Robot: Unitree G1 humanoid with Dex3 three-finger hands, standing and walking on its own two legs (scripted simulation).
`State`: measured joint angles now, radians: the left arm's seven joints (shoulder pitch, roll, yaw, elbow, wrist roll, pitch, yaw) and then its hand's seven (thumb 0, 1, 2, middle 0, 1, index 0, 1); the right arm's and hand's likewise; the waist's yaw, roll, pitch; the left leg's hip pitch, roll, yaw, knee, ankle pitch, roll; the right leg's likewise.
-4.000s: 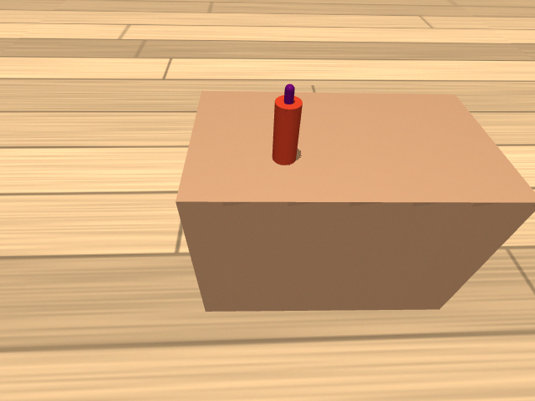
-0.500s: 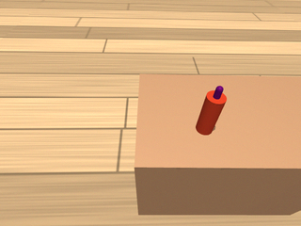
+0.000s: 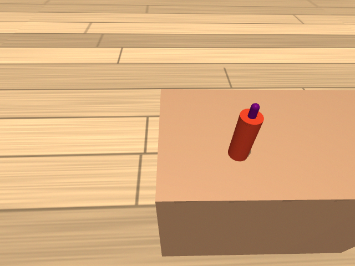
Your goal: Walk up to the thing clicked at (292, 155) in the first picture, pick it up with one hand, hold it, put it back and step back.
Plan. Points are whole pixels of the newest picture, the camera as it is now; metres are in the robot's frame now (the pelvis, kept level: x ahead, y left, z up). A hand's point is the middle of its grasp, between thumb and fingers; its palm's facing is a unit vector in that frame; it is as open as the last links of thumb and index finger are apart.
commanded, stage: stand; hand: right
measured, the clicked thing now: (245, 131) +0.52 -0.22 -0.02
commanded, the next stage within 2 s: rise first in 1.60 s
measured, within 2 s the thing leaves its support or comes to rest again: neither
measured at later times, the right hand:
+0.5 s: hand out of the picture +0.08 -0.25 -0.16, palm faces +0.00 +0.94 -0.34, open 7.4 cm
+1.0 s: hand out of the picture +0.07 -0.25 -0.16, palm faces -0.01 +0.94 -0.34, open 7.4 cm
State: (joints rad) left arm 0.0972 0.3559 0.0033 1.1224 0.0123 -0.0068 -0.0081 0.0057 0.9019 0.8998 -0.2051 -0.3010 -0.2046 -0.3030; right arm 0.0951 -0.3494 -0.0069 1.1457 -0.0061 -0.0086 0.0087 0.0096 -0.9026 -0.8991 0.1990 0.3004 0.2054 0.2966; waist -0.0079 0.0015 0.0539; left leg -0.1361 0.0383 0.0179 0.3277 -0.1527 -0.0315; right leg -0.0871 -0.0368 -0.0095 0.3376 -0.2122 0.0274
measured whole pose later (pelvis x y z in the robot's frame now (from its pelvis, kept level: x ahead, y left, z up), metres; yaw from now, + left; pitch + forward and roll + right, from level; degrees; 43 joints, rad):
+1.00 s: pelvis +0.00 +0.00 +0.00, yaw +0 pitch -2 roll +0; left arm 0.13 0.36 0.00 1.12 0.01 0.00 -0.01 0.01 0.90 0.90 -0.21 -0.30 -0.20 -0.30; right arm 0.11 -0.35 -0.01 1.14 -0.01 0.00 0.01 0.01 -0.90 -0.90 0.20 0.30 0.21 0.30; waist 0.00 0.00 0.06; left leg -0.13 0.04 0.02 0.33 -0.15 -0.03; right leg -0.08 -0.04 -0.01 0.33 -0.21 0.03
